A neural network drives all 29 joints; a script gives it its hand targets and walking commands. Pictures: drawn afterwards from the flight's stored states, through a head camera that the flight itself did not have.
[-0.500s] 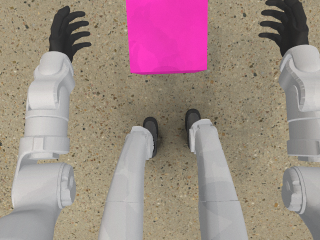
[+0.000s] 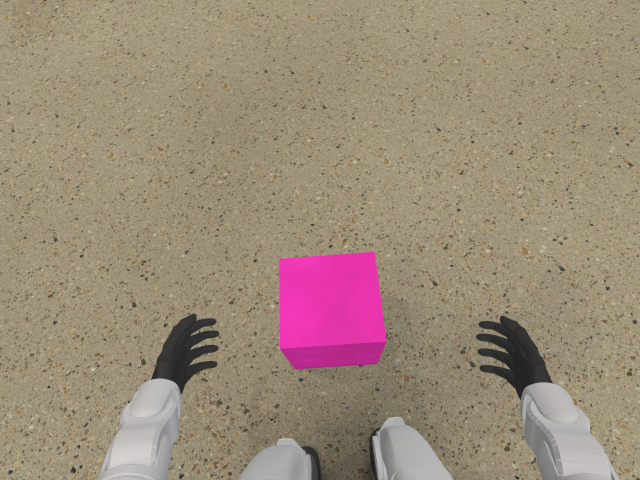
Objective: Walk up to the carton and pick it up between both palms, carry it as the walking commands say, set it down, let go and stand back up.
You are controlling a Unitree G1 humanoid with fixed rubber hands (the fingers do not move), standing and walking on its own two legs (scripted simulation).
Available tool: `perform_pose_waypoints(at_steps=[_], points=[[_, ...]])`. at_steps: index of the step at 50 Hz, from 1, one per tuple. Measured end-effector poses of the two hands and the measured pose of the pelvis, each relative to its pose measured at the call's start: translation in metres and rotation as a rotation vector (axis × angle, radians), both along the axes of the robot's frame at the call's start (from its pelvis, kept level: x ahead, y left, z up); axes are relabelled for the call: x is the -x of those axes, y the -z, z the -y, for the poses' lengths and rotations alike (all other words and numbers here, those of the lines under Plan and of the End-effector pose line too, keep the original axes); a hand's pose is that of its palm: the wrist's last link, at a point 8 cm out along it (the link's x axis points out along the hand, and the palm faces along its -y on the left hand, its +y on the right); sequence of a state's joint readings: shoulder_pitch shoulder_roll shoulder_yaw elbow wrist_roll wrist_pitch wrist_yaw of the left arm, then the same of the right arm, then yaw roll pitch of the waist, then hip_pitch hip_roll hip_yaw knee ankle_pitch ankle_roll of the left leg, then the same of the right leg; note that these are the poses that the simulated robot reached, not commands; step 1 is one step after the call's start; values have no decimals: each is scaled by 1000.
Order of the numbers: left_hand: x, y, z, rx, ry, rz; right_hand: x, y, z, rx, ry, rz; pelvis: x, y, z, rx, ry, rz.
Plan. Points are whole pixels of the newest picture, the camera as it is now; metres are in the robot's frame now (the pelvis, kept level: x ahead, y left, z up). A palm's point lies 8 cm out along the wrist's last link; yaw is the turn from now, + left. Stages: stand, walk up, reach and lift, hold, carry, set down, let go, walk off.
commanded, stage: let go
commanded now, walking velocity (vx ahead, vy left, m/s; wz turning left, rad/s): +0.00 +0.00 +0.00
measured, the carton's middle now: (331, 314) +0.47 +0.02 -0.60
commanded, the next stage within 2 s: stand in 0.58 s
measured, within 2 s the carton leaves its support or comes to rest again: neither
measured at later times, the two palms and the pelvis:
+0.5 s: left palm (145, 401) +0.21 +0.23 -0.04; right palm (544, 403) +0.19 -0.23 -0.04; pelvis +0.04 +0.01 +0.03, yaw -1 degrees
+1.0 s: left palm (91, 376) +0.24 +0.28 +0.01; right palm (614, 447) +0.15 -0.29 -0.05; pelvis +0.04 +0.01 +0.03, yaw -1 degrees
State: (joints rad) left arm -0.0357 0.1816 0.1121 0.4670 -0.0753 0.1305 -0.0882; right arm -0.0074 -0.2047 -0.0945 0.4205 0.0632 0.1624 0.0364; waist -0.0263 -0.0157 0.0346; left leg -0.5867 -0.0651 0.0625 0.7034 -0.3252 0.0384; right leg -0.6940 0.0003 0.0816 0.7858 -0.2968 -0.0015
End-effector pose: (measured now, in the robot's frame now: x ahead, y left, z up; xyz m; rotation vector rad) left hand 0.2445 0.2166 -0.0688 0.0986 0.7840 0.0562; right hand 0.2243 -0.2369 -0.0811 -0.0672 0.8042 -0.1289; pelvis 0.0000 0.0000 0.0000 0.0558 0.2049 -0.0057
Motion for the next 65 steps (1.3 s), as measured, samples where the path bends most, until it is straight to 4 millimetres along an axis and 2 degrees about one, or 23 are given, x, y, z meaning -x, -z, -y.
perform_pose_waypoints(at_steps=[4,9,19,29,38,45,55,65], points=[[26,-1,-7,-13,-21,-46,25,-10,2,13,21,-18,-15,-9,-3,6,5,42],[40,-7,-12,-21,-26,-61,41,-17,-3,8,15,-32,-28,-17,-6,16,6,85],[31,-24,-17,-24,-19,-32,29,-36,-8,-1,-3,28,-39,-25,-10,25,10,161],[33,-28,-18,-40,-10,-31,33,-38,-3,6,-8,21,-37,-26,-9,24,11,192],[14,-58,-49,-182,-4,141,65,-27,40,144,47,-61,-42,-26,-10,26,10,185],[7,-74,-60,-217,3,222,76,-28,53,180,61,-62,-43,-25,-10,27,10,184],[11,-74,-62,-218,-5,246,75,-36,57,202,63,-25,-41,-25,-9,26,10,187],[24,-67,-65,-221,-14,214,84,-35,59,210,69,-39,-36,-25,-8,26,10,195]])
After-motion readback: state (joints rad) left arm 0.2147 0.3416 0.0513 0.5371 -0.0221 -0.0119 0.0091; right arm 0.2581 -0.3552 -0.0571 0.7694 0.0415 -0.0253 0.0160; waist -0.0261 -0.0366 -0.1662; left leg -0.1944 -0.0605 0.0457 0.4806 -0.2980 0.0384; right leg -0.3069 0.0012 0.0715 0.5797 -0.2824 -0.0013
